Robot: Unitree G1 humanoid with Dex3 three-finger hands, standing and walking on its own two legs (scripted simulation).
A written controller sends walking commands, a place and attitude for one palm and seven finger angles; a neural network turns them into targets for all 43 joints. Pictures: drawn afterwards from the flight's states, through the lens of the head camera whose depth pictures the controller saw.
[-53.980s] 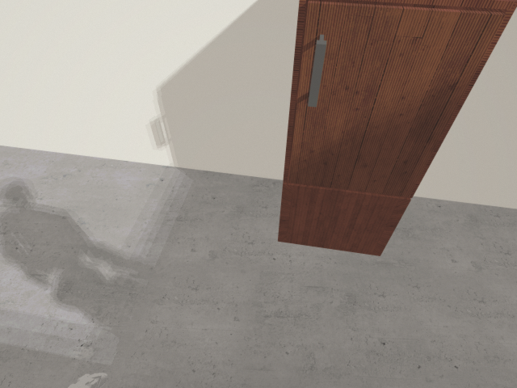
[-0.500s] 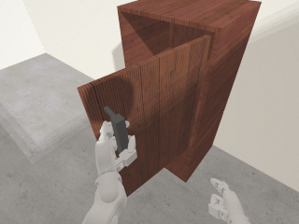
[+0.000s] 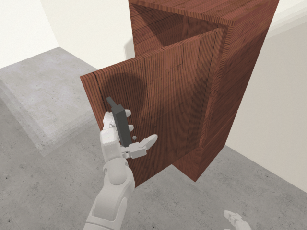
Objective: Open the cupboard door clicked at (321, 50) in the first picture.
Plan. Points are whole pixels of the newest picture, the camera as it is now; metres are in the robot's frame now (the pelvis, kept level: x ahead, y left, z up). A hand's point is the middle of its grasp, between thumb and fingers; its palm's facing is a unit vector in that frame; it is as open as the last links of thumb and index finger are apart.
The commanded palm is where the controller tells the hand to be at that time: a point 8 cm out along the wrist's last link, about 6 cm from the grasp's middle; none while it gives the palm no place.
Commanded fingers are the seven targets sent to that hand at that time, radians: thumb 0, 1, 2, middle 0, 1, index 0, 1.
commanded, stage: open thumb and fingers to let go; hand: left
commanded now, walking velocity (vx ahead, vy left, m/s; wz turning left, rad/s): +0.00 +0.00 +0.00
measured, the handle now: (119, 126) +0.35 +0.12 +0.11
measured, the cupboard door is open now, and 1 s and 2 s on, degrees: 77 79 78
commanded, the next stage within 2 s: slide the hand sideways off the handle in 0.40 s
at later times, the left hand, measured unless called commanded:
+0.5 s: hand (133, 137) +0.31 +0.08 +0.12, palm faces +0.32 -0.95 +0.01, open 14.6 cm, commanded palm +0.27 +0.12 +0.11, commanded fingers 0.00 -0.50 0.30 -0.15 -0.30 -0.15 -0.30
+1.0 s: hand (129, 149) +0.28 +0.08 +0.11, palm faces -0.10 -0.99 +0.01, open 16.0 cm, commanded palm +0.25 +0.14 +0.11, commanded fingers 0.00 -0.50 0.30 -0.15 -0.30 -0.15 -0.30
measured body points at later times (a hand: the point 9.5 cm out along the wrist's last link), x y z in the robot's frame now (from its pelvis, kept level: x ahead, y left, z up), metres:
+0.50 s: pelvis -0.01 +0.02 +0.00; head -0.02 +0.00 +0.45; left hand +0.29 +0.12 +0.12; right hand +0.18 -0.19 -0.09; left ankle +0.04 +0.15 -0.72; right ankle -0.05 -0.09 -0.72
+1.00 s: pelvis -0.01 +0.03 +0.00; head -0.03 +0.02 +0.45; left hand +0.28 +0.14 +0.11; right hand +0.16 -0.18 -0.08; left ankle +0.04 +0.15 -0.72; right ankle -0.05 -0.09 -0.72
